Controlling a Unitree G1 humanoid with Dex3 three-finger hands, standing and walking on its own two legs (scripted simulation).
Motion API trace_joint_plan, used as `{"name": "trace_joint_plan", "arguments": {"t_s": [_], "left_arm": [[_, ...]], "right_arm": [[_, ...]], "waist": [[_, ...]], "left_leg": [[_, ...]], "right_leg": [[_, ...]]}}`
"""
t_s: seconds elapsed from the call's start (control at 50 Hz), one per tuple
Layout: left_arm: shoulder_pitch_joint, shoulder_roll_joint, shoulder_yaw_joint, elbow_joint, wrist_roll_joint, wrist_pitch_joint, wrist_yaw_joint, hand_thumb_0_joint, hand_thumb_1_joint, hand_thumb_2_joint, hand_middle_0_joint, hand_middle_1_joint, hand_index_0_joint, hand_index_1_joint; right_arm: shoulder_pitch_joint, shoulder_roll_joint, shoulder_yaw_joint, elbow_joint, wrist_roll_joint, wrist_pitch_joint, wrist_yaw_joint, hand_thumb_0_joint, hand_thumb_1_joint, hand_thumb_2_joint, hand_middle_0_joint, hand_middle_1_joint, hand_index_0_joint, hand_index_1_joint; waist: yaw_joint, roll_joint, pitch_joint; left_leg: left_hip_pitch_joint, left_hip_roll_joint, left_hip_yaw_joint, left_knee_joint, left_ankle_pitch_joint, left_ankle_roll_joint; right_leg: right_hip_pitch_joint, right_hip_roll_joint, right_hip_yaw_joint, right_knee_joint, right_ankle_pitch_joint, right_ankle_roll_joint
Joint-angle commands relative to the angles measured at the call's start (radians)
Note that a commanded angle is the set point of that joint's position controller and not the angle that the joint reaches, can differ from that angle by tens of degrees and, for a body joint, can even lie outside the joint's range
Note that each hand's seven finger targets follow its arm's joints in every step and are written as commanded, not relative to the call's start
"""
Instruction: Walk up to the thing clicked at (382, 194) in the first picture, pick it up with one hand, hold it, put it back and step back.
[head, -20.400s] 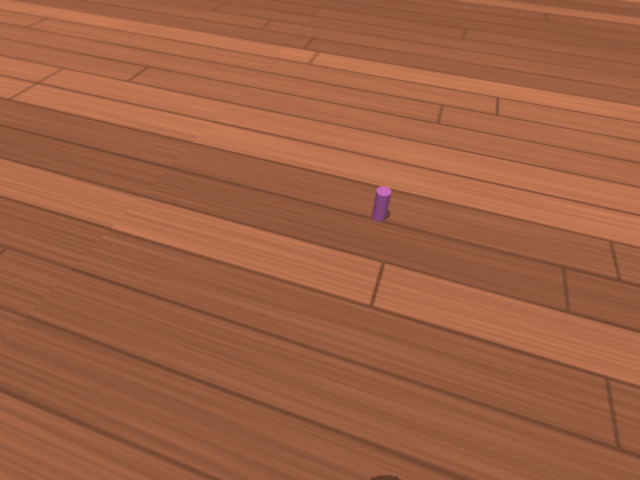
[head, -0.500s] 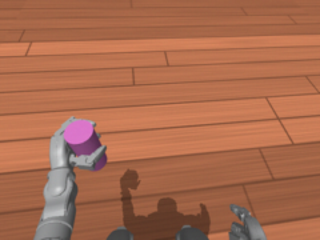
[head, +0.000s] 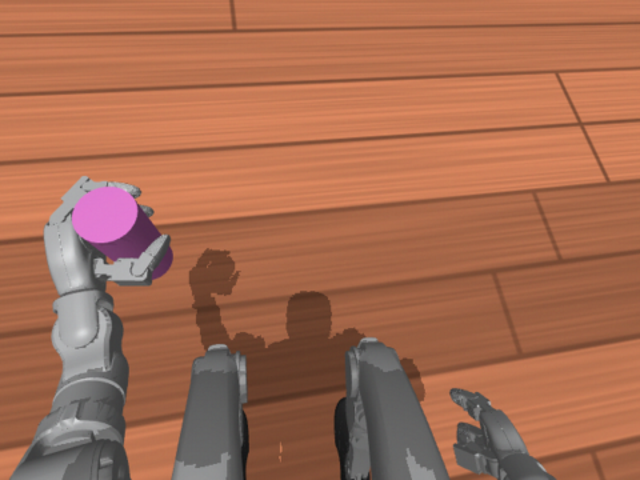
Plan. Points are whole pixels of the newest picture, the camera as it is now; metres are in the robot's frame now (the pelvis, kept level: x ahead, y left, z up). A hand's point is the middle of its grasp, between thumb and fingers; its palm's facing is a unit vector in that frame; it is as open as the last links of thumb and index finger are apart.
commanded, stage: crouch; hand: left
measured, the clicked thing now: (130, 239) +0.40 +0.22 -0.04
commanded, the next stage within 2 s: lower in 1.14 s
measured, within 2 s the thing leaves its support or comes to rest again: neither
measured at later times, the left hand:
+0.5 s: hand (161, 272) +0.41 +0.23 -0.22, palm faces +0.23 -0.97 -0.01, open 8.9 cm
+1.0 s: hand (169, 278) +0.42 +0.23 -0.30, palm faces +0.24 -0.97 -0.01, open 8.9 cm
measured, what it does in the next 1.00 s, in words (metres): lowers itself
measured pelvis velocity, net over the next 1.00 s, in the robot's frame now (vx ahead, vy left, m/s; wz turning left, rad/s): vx -0.04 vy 0.01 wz -0.11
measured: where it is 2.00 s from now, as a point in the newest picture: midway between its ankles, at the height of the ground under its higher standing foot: (293, 473)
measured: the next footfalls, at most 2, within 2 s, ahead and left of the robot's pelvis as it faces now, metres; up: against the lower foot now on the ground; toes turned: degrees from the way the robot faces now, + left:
none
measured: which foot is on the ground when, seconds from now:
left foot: down 0.00-1.00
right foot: down 0.00-1.00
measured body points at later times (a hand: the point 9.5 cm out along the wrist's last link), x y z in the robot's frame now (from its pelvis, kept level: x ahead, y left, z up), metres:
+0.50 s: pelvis -0.04 +0.00 -0.17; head +0.16 +0.05 +0.23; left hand +0.39 +0.28 -0.21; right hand +0.06 -0.27 -0.29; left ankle +0.05 +0.13 -0.50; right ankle +0.05 -0.13 -0.50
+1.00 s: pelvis -0.04 +0.01 -0.22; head +0.18 +0.08 +0.16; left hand +0.41 +0.29 -0.30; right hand +0.04 -0.28 -0.32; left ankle +0.05 +0.13 -0.50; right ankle +0.05 -0.13 -0.50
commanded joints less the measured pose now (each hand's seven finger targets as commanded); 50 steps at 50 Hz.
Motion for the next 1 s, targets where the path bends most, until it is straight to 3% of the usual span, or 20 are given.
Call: {"name": "trace_joint_plan", "arguments": {"t_s": [0.0,0.04,0.06,0.08,0.1,0.12,0.16,0.18,0.22,0.26,0.34,0.38,0.4,0.48,0.56,0.62,0.66,0.72,0.9,0.98], "left_arm": [[-0.312,0.168,0.029,-0.140,-0.005,-0.087,-0.023,0.000,0.310,1.235,-1.240,-1.353,-1.252,-1.352],[-0.336,0.170,0.034,-0.102,-0.002,-0.093,-0.034,0.000,0.282,1.230,-1.239,-1.348,-1.249,-1.348],[-0.329,0.197,0.067,-0.071,-0.002,-0.097,-0.034,0.000,0.286,1.232,-1.233,-1.345,-1.243,-1.346],[-0.333,0.197,0.071,-0.037,0.004,-0.099,-0.037,0.000,0.274,1.230,-1.235,-1.350,-1.249,-1.347],[-0.378,0.221,0.076,-0.053,0.010,-0.107,-0.036,0.000,0.280,1.232,-1.240,-1.346,-1.251,-1.347],[-0.395,0.267,0.110,-0.058,0.014,-0.115,-0.033,0.000,0.264,1.239,-1.235,-1.355,-1.248,-1.354],[-0.427,0.225,0.091,-0.048,0.011,-0.125,-0.039,0.000,0.266,1.252,-1.270,-1.384,-1.285,-1.381],[-0.439,0.272,0.122,-0.050,0.014,-0.129,-0.038,0.000,0.260,1.260,-1.262,-1.387,-1.276,-1.386],[-0.461,0.280,0.112,-0.009,0.027,-0.130,-0.042,0.000,0.276,1.248,-1.262,-1.373,-1.270,-1.376],[-0.476,0.331,0.152,-0.015,0.029,-0.134,-0.045,0.000,0.263,1.239,-1.257,-1.376,-1.269,-1.375],[-0.539,0.331,0.130,0.001,0.037,-0.125,-0.045,0.000,0.288,1.214,-1.206,-1.321,-1.211,-1.326],[-0.521,0.377,0.169,0.026,0.039,-0.119,-0.047,0.000,0.264,1.204,-1.199,-1.319,-1.207,-1.322],[-0.539,0.359,0.147,0.013,0.040,-0.120,-0.054,0.000,0.267,1.198,-1.193,-1.315,-1.206,-1.314],[-0.534,0.400,0.176,0.047,0.040,-0.107,-0.052,0.000,0.254,1.191,-1.183,-1.306,-1.194,-1.306],[-0.531,0.394,0.169,0.060,0.042,-0.105,-0.061,0.000,0.266,1.180,-1.163,-1.295,-1.181,-1.288],[-0.515,0.439,0.205,0.058,0.045,-0.106,-0.050,0.000,0.265,1.193,-1.167,-1.309,-1.190,-1.298],[-0.534,0.416,0.181,0.044,0.037,-0.111,-0.050,0.000,0.265,1.197,-1.178,-1.320,-1.201,-1.309],[-0.499,0.455,0.206,0.058,0.041,-0.112,-0.046,0.000,0.261,1.204,-1.177,-1.320,-1.202,-1.309],[-0.481,0.467,0.204,0.048,0.042,-0.132,-0.042,0.000,0.330,1.237,-1.197,-1.344,-1.222,-1.332],[-0.465,0.484,0.212,0.076,0.047,-0.137,-0.032,0.000,0.343,1.243,-1.213,-1.353,-1.236,-1.342]], "right_arm": [[0.092,-0.197,-0.063,-0.064,-0.006,-0.029,-0.007,0.000,-0.913,-0.908,0.200,0.300,0.200,0.300],[0.096,-0.200,-0.058,-0.053,-0.014,-0.029,-0.003,0.000,-0.912,-0.909,0.200,0.300,0.200,0.300],[0.089,-0.201,-0.054,-0.055,-0.016,-0.028,-0.002,0.000,-0.910,-0.908,0.200,0.300,0.200,0.300],[0.097,-0.206,-0.054,-0.041,-0.021,-0.026,0.000,0.000,-0.911,-0.908,0.200,0.300,0.200,0.300],[0.088,-0.205,-0.048,-0.048,-0.024,-0.024,0.002,0.000,-0.908,-0.908,0.200,0.300,0.200,0.300],[0.085,-0.208,-0.045,-0.048,-0.027,-0.023,0.003,0.000,-0.909,-0.908,0.200,0.300,0.200,0.300],[0.078,-0.208,-0.041,-0.045,-0.031,-0.022,0.008,0.000,-0.912,-0.908,0.200,0.300,0.200,0.300],[0.076,-0.214,-0.038,-0.047,-0.032,-0.021,0.008,0.000,-0.910,-0.908,0.200,0.300,0.200,0.300],[0.072,-0.213,-0.031,-0.044,-0.037,-0.022,0.007,0.000,-0.914,-0.910,0.200,0.300,0.200,0.300],[0.073,-0.220,-0.029,-0.034,-0.039,-0.020,0.006,0.000,-0.912,-0.909,0.200,0.300,0.200,0.300],[0.063,-0.229,-0.018,-0.028,-0.044,-0.018,0.005,0.000,-0.902,-0.908,0.200,0.300,0.200,0.300],[0.071,-0.241,-0.012,-0.018,-0.048,-0.012,0.002,0.000,-0.904,-0.907,0.200,0.300,0.200,0.300],[0.064,-0.241,-0.006,-0.017,-0.052,-0.012,0.003,0.000,-0.898,-0.905,0.200,0.300,0.200,0.300],[0.075,-0.256,0.011,-0.014,-0.059,-0.003,0.003,0.000,-0.895,-0.905,0.200,0.300,0.200,0.300],[0.062,-0.265,0.030,-0.013,-0.067,0.006,0.006,0.000,-0.891,-0.903,0.200,0.300,0.200,0.300],[0.059,-0.284,0.042,-0.012,-0.075,0.014,0.010,0.000,-0.890,-0.901,0.200,0.300,0.200,0.300],[0.052,-0.278,0.052,-0.022,-0.078,0.017,0.012,0.000,-0.889,-0.901,0.200,0.300,0.200,0.300],[0.059,-0.293,0.059,-0.006,-0.087,0.021,0.012,0.000,-0.891,-0.903,0.200,0.300,0.200,0.300],[0.037,-0.324,0.088,-0.008,-0.115,0.036,0.024,0.000,-0.899,-0.905,0.200,0.300,0.200,0.300],[0.027,-0.330,0.102,-0.012,-0.123,0.045,0.028,0.000,-0.895,-0.904,0.200,0.300,0.200,0.300]], "waist": [[-0.024,0.075,-0.594],[-0.025,0.097,-0.586],[-0.019,0.097,-0.576],[-0.022,0.092,-0.556],[-0.023,0.104,-0.562],[-0.014,0.109,-0.573],[-0.031,0.129,-0.579],[-0.023,0.142,-0.591],[-0.041,0.123,-0.573],[-0.035,0.121,-0.582],[-0.053,0.151,-0.559],[-0.055,0.139,-0.554],[-0.059,0.155,-0.529],[-0.072,0.140,-0.546],[-0.080,0.171,-0.470],[-0.076,0.184,-0.453],[-0.091,0.188,-0.469],[-0.095,0.183,-0.448],[-0.121,0.234,-0.417],[-0.124,0.222,-0.376]], "left_leg": [[0.307,-0.033,-0.001,-0.076,0.329,0.035],[0.273,-0.033,-0.001,-0.030,0.320,0.031],[0.229,-0.036,0.001,-0.020,0.279,0.030],[0.200,-0.034,0.001,-0.003,0.264,0.028],[0.170,-0.034,0.004,0.016,0.230,0.027],[0.152,-0.034,0.008,0.034,0.212,0.027],[0.131,-0.034,0.005,0.062,0.179,0.022],[0.113,-0.037,0.011,0.082,0.152,0.023],[0.033,-0.037,0.024,0.125,0.107,0.026],[0.001,-0.038,0.035,0.164,0.083,0.030],[-0.046,-0.039,0.036,0.208,0.020,0.028],[-0.077,-0.039,0.034,0.248,0.036,0.032],[-0.087,-0.039,0.028,0.245,0.009,0.030],[-0.136,-0.039,0.026,0.310,0.039,0.033],[-0.164,-0.036,0.006,0.326,0.014,0.028],[-0.173,-0.034,-0.010,0.343,0.029,0.024],[-0.181,-0.033,-0.006,0.373,0.024,0.026],[-0.215,-0.032,-0.010,0.403,0.049,0.028],[-0.192,-0.024,-0.040,0.447,0.093,0.017],[-0.233,-0.023,-0.048,0.456,0.052,0.019]], "right_leg": [[0.181,0.034,-0.002,-0.084,0.316,-0.045],[0.108,0.034,-0.015,-0.030,0.299,-0.050],[0.096,0.036,-0.020,-0.013,0.263,-0.051],[0.064,0.034,-0.028,0.012,0.248,-0.052],[0.046,0.035,-0.027,0.030,0.221,-0.053],[0.039,0.034,-0.025,0.049,0.204,-0.052],[-0.025,0.035,-0.040,0.098,0.177,-0.055],[-0.030,0.035,-0.038,0.112,0.158,-0.054],[-0.039,0.036,-0.036,0.133,0.128,-0.049],[-0.049,0.033,-0.031,0.156,0.113,-0.043],[-0.128,0.038,-0.051,0.213,0.067,-0.046],[-0.137,0.038,-0.058,0.242,0.083,-0.042],[-0.169,0.039,-0.067,0.260,0.062,-0.044],[-0.157,0.043,-0.075,0.301,0.095,-0.040],[-0.234,0.046,-0.097,0.341,0.076,-0.044],[-0.255,0.048,-0.110,0.377,0.091,-0.045],[-0.244,0.053,-0.110,0.382,0.094,-0.043],[-0.235,0.058,-0.112,0.398,0.119,-0.041],[-0.262,0.062,-0.140,0.453,0.165,-0.041],[-0.271,0.064,-0.151,0.459,0.133,-0.039]]}}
